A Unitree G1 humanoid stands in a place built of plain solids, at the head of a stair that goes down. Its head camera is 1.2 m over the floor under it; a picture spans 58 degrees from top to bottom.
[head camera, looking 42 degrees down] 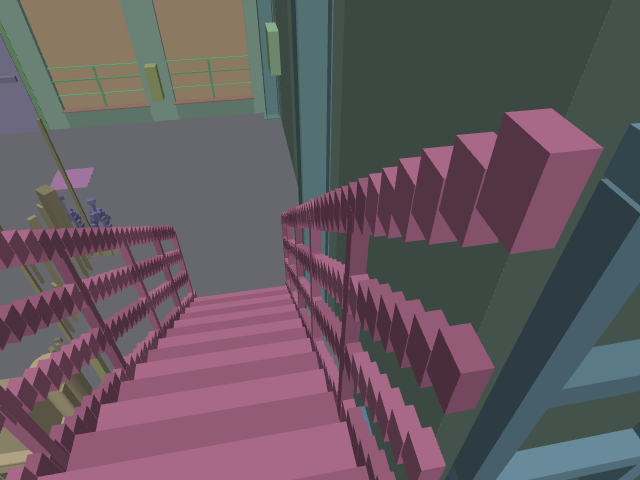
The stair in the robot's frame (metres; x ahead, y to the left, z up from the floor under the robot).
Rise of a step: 0.19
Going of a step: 0.23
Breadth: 1.16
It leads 10 degrees to the left of straight ahead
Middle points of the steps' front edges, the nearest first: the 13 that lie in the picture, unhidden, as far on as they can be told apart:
0.65 0.43 -0.37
0.87 0.47 -0.56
1.10 0.51 -0.75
1.32 0.55 -0.93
1.55 0.59 -1.12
1.77 0.63 -1.31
1.99 0.67 -1.49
2.22 0.71 -1.68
2.44 0.75 -1.87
2.67 0.80 -2.05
2.89 0.84 -2.24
3.12 0.88 -2.43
3.34 0.92 -2.61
